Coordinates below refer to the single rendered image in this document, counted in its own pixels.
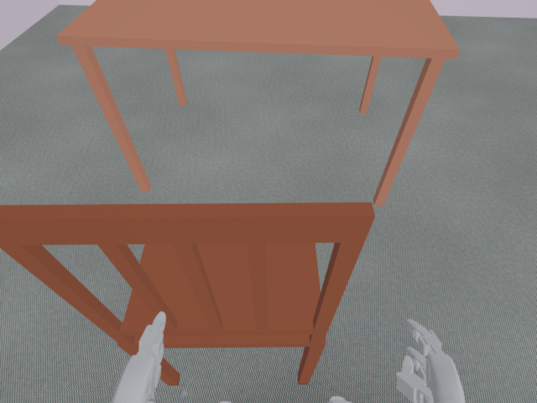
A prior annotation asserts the left robot hand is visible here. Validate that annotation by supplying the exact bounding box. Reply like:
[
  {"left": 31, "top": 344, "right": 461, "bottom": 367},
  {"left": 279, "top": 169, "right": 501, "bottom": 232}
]
[{"left": 110, "top": 311, "right": 166, "bottom": 403}]

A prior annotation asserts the table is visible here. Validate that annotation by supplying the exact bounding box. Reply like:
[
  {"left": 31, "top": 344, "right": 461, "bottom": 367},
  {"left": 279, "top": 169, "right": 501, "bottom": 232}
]
[{"left": 56, "top": 0, "right": 460, "bottom": 207}]

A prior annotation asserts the right robot hand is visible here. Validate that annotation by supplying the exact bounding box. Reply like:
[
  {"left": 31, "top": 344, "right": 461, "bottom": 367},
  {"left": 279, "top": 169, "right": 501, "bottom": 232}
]
[{"left": 397, "top": 319, "right": 466, "bottom": 403}]

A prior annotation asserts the chair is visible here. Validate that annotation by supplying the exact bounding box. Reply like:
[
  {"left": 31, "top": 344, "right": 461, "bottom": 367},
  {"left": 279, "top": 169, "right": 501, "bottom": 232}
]
[{"left": 0, "top": 202, "right": 375, "bottom": 385}]

